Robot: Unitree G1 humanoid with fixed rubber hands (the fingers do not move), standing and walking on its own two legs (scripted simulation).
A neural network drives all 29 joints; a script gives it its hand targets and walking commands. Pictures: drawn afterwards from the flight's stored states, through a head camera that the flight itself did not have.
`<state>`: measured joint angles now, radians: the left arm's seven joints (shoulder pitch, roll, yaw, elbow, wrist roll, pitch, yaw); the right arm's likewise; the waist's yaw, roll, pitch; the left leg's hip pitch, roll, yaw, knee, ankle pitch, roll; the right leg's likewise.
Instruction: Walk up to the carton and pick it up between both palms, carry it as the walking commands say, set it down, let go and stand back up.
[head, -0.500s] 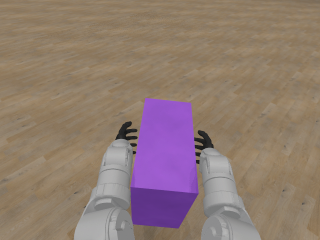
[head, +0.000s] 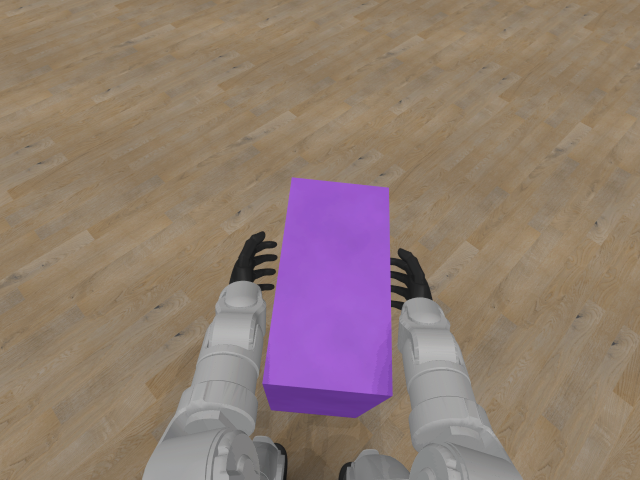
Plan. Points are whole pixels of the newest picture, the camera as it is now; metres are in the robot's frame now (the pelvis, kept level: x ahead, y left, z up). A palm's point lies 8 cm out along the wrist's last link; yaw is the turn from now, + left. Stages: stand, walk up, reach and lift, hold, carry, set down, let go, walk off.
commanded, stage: set down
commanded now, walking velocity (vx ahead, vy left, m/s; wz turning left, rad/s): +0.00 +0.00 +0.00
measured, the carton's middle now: (326, 306) +0.36 +0.00 -0.11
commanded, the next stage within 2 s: none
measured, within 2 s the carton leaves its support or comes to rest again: neither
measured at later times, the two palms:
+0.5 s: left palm (252, 306) +0.35 +0.12 -0.12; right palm (398, 317) +0.35 -0.12 -0.13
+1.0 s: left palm (259, 313) +0.38 +0.12 -0.20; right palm (388, 321) +0.38 -0.12 -0.21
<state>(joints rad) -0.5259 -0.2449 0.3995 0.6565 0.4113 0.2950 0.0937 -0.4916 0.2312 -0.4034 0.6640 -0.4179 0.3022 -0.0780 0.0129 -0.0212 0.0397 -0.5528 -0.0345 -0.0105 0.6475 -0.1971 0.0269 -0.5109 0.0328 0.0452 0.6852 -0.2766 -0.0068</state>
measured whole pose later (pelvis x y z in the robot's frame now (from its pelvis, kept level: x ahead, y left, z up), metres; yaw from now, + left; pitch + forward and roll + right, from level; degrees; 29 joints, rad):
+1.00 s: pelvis -0.02 -0.01 -0.13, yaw +0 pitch +27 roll -1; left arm -0.69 -0.16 0.35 0.74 0.23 0.05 0.17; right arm -0.67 0.10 -0.28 0.78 -0.18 0.07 -0.16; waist 0.03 -0.01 -0.04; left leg -1.39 -0.04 -0.03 1.34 -0.43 0.00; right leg -1.33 0.06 0.01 1.37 -0.52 -0.01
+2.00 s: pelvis -0.05 -0.01 -0.27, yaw -2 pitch +37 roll -1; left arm -1.07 -0.12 0.53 0.70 0.26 0.21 0.16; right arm -1.11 0.01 -0.35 0.84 -0.22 0.22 -0.13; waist 0.05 0.00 0.05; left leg -1.98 -0.06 -0.04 1.82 -0.49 -0.02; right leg -1.93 0.10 0.01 1.86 -0.58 0.00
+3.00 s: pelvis -0.05 -0.01 -0.36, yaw -2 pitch +37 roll +0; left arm -1.28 -0.02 0.50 0.79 0.17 0.21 0.18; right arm -1.34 -0.11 -0.23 0.96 -0.10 0.22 -0.17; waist 0.07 0.01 0.23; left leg -2.23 -0.07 -0.02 2.11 -0.53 -0.04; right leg -2.18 0.12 0.00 2.17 -0.63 0.01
